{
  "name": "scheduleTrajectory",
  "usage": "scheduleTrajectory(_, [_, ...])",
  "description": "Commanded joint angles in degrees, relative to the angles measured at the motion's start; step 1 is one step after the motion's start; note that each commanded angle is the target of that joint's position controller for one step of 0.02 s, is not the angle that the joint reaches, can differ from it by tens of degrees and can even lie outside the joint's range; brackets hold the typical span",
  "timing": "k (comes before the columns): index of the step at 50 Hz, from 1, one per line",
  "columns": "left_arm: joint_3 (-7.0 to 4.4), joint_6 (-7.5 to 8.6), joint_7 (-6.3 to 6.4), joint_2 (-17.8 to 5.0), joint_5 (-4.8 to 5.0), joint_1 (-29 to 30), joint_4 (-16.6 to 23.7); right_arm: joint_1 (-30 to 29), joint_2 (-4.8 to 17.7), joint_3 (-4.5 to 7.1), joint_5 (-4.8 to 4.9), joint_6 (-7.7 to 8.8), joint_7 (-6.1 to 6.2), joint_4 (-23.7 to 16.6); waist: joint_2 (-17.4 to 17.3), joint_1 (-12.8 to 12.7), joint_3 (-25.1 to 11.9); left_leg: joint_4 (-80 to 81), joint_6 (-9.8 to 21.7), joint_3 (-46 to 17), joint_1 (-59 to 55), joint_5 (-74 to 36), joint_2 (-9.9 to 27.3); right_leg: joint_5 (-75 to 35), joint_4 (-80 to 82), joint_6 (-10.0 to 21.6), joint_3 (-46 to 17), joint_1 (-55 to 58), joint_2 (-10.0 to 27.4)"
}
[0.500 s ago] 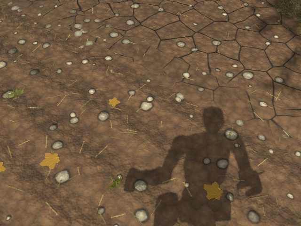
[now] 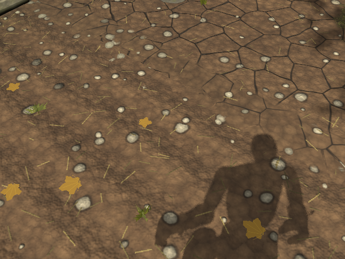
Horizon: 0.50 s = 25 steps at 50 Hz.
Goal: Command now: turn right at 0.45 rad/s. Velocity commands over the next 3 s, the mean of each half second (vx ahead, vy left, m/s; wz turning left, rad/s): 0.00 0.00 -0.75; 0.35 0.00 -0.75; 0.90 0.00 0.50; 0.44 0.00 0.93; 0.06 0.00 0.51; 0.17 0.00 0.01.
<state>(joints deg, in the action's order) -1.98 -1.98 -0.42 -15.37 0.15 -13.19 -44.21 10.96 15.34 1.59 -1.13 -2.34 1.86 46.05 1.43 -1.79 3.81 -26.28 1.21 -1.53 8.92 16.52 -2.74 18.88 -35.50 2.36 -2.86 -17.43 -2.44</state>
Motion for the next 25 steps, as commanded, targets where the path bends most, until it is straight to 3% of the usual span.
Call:
scheduleTrajectory(1, [-3.13, -0.24, 0.00, -8.1, -0.53, 2.8, 4.6, 1.7, 8.6, 2.30, -0.41, 0.85, 0.83, -3.6, -10.1, 3.6, -2.9, 7.7, 14.3, -14.1, -4.1, -33.6, 23.1, 15.2, -22.6, -0.2, 2.5, -10.8, -0.3])
scheduleTrajectory(2, [-3.40, -0.90, -0.32, -7.7, -0.61, 1.9, 4.3, 0.3, 7.5, 1.84, -0.45, 0.83, 1.10, -3.9, -7.9, 2.3, -2.0, 7.3, 13.7, -10.5, -3.3, -35.2, 21.9, 14.2, -25.1, -0.6, 1.9, -11.3, 1.3])
scheduleTrajectory(3, [-3.22, -1.37, -0.81, -6.7, -0.66, 1.3, 4.4, -1.1, 7.2, 1.71, -0.59, 0.85, 1.33, -4.0, -8.3, 1.3, -1.4, 6.8, 11.7, -6.8, -3.6, -34.5, 19.7, 12.1, -23.2, -1.2, 2.0, -11.4, 2.4])
scheduleTrajectory(5, [-2.88, -1.85, -1.85, -5.6, -0.49, 1.7, 4.7, -2.0, 7.9, 1.92, -0.84, 0.87, 1.38, -4.4, -10.6, 1.9, -1.8, 5.7, 9.4, -2.1, -5.4, -32.7, 17.0, 9.1, -18.8, -2.6, 4.0, -10.5, 2.6])
scheduleTrajectory(8, [-2.69, -2.23, -2.80, -5.3, 0.04, 3.3, 6.7, -1.6, 9.6, 2.60, -0.71, 1.00, 0.69, -4.6, -12.1, 3.3, -3.4, 3.7, 8.1, 0.9, -5.1, -30.6, 17.8, 7.2, -10.1, -2.4, 6.3, -5.2, 2.8])
scheduleTrajectory(11, [-3.13, -2.16, -2.69, -5.9, -0.15, 1.6, 7.5, -1.8, 11.0, 3.36, -0.13, 1.28, -0.16, -4.7, -11.0, 2.4, -4.7, -1.6, 6.1, 3.0, -3.6, -27.6, 19.3, 4.4, -2.0, -1.0, 9.1, 0.0, 1.5])
scheduleTrajectory(12, [-3.33, -1.78, -2.32, -5.8, -0.51, -0.7, 6.9, -2.1, 10.9, 3.47, 0.27, 1.36, -0.39, -4.7, -8.4, 0.6, -5.3, -6.8, 4.0, 5.5, -0.5, -23.3, 18.4, -0.4, 3.9, -0.2, 9.1, 4.6, 0.5])
scheduleTrajectory(13, [-4.14, -0.98, -1.53, -8.1, -1.28, -3.9, 6.0, -0.1, 10.2, 3.52, 0.18, 1.60, -0.78, -4.3, -0.5, -1.2, -6.2, -17.7, 0.4, 8.9, 6.0, -12.5, 15.3, -7.6, 11.8, 1.4, 1.0, 11.2, 2.4])
scheduleTrajectory(14, [-6.38, 0.01, -0.92, -18.7, -1.35, -5.1, 7.5, -0.7, 5.1, 2.12, -0.59, 1.27, -1.08, -8.1, 16.6, -0.3, -5.3, -32.7, -4.8, 11.8, 25.1, 18.2, 5.0, -25.4, 17.2, 8.0, -27.5, 17.9, 19.9])
scheduleTrajectory(15, [-7.20, 0.15, -1.46, -20.1, -0.40, -11.0, 6.5, -6.1, 5.8, 1.69, -1.17, 0.39, -0.34, -10.4, 12.5, -4.1, -8.6, -39.8, -4.1, 0.0, 27.6, 24.4, 1.2, -33.1, 18.0, 16.1, -34.6, 16.6, 23.6])
scheduleTrajectory(16, [-6.61, 0.01, -1.31, -17.3, -0.22, -9.4, 6.2, -6.1, 6.7, 1.80, -0.72, 0.27, -0.27, -10.0, 7.1, -2.4, -6.1, -42.4, -3.5, -2.6, 29.1, 19.9, 3.0, -26.8, 17.4, 16.6, -30.1, 16.1, 21.3])
scheduleTrajectory(17, [-5.93, -0.44, -0.79, -14.6, -0.06, -5.3, 6.9, -6.0, 7.4, 1.95, -0.16, 0.75, -0.42, -9.2, 4.1, -0.9, -2.4, -41.1, -3.1, -2.9, 29.2, 13.6, 4.5, -21.2, 17.7, 14.8, -24.8, 12.8, 17.7])
scheduleTrajectory(19, [-5.01, -1.07, 0.09, -11.5, 0.22, 0.8, 8.7, -5.0, 8.5, 2.26, -0.80, 1.46, -0.59, -8.2, 4.6, 1.2, -2.8, -36.4, -3.4, -2.5, 25.9, 6.3, 5.1, -22.0, 17.4, 10.9, -19.3, 10.8, 11.6])
scheduleTrajectory(21, [-5.09, -1.02, -0.11, -11.8, 0.17, -0.5, 8.7, -3.4, 7.7, 2.07, -0.97, 1.10, -1.10, -7.7, 2.6, 1.3, -6.1, -35.2, -4.1, -2.2, 23.7, 4.5, 3.6, -27.2, 15.9, 10.2, -18.2, 11.5, 10.2])
scheduleTrajectory(23, [-5.61, -0.93, -0.16, -12.9, 0.07, -2.1, 8.4, -4.0, 6.9, 1.75, -0.60, 0.73, -1.21, -8.3, 1.8, 0.6, -6.5, -31.7, -4.5, -2.5, 24.4, 3.8, 2.8, -24.4, 15.6, 10.0, -19.7, 12.0, 9.5])
scheduleTrajectory(25, [-5.83, -1.13, 0.04, -13.3, -0.24, -2.9, 8.6, -5.4, 6.8, 1.58, -0.57, 0.47, -1.02, -9.0, 3.3, -0.3, -5.8, -28.4, -4.7, -3.2, 25.3, 3.2, 2.1, -18.5, 15.9, 9.8, -22.4, 11.5, 8.9])
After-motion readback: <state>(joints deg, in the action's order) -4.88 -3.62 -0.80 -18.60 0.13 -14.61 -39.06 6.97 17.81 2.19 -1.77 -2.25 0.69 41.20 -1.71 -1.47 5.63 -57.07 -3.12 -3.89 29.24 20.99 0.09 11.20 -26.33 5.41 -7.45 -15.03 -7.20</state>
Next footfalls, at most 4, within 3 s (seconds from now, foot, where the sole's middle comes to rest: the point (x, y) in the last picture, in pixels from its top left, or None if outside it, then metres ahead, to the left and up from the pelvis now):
0.26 right None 0.01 -0.12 -0.77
0.78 left None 0.14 0.01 -0.77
1.20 right None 0.13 -0.36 -0.77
1.64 left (295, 230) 0.60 -0.44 -0.77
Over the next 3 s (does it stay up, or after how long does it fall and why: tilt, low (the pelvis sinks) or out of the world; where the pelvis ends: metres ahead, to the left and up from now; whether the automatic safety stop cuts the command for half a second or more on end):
stays up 0.70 -0.53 0.01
